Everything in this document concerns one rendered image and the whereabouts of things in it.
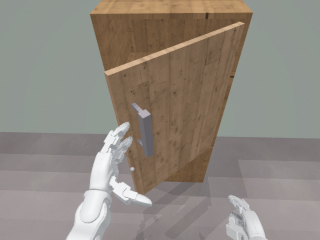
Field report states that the robot left hand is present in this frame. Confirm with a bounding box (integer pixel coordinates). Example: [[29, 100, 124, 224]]
[[89, 122, 152, 207]]

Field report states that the robot left forearm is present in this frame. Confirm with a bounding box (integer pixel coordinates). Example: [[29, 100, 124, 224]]
[[66, 189, 112, 240]]

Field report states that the handle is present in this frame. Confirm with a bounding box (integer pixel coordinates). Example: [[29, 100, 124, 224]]
[[131, 102, 154, 158]]

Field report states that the robot right hand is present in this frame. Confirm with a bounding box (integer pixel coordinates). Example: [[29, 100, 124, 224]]
[[226, 194, 266, 240]]

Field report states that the cupboard door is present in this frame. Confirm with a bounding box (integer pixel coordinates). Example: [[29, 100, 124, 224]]
[[104, 22, 245, 195]]

